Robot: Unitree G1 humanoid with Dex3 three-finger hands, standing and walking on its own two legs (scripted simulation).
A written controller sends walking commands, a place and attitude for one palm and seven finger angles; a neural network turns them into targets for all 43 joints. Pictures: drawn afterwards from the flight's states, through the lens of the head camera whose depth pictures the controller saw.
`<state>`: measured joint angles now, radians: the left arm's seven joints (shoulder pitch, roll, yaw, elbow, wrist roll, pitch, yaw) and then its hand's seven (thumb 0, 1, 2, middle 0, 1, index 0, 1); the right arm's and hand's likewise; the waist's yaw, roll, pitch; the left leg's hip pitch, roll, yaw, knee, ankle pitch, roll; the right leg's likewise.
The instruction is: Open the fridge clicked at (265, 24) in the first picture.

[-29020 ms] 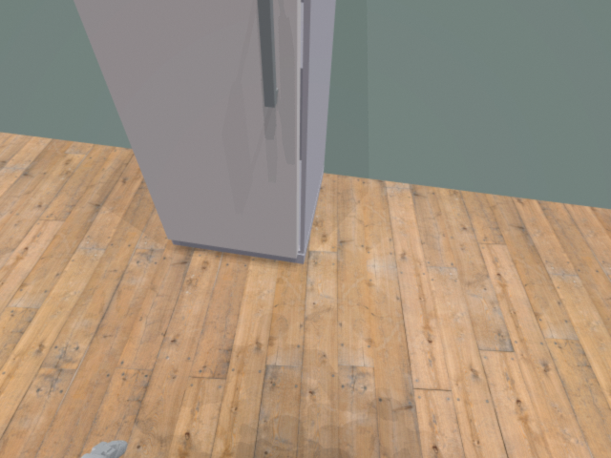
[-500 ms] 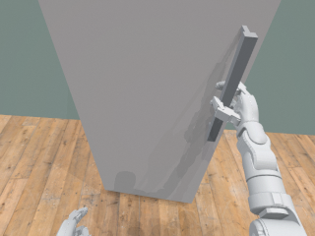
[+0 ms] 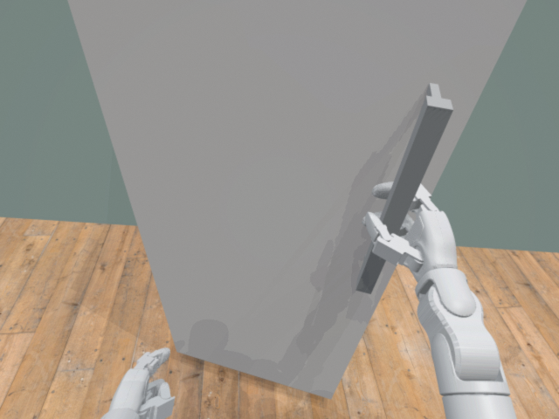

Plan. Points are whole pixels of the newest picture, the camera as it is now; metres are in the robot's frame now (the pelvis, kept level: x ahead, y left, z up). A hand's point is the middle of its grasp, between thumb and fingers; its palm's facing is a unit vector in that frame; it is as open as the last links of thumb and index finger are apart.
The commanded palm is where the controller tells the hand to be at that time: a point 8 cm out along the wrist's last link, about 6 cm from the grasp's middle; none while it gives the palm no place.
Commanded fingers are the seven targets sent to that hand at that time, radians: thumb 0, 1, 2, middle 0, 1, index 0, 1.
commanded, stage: walk backward, drawing the door open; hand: right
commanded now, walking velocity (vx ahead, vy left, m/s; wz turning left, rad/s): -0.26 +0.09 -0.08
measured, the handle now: (392, 205) +0.37 -0.12 +0.17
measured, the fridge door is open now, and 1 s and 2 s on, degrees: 14 41 62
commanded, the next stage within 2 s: none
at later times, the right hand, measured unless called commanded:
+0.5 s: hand (351, 309) +0.21 -0.05 +0.15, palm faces -0.10 +0.99 -0.13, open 6.9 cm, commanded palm +0.19 -0.10 +0.16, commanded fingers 0.00 -0.90 -0.90 0.45 1.40 0.45 1.40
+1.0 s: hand (274, 378) +0.13 +0.03 +0.15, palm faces +0.15 +0.98 -0.13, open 7.0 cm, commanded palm +0.10 -0.01 +0.16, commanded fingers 0.00 -0.90 -0.90 0.45 1.40 0.45 1.40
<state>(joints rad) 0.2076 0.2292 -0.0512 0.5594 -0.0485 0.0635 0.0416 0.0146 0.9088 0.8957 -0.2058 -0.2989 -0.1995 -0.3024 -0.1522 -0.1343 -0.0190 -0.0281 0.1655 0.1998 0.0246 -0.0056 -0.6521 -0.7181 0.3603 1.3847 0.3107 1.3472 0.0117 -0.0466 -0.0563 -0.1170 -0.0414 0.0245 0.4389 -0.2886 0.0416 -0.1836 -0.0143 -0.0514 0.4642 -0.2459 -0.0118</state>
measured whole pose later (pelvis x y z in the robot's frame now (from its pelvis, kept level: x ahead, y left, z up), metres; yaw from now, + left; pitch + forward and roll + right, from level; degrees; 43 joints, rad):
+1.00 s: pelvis -0.09 +0.17 -0.02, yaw -25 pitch +0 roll +1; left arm 0.16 0.18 0.05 0.65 0.02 -0.08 0.09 0.02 0.91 0.90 -0.21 -0.30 -0.20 -0.30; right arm 0.10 -0.16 0.22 -0.51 -0.03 -0.03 0.00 -0.04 -0.55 -0.76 0.47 1.40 0.27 1.35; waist 0.08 -0.01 0.11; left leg -0.35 0.04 0.13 0.63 -0.27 0.03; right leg -0.48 -0.03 -0.03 0.92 -0.47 0.01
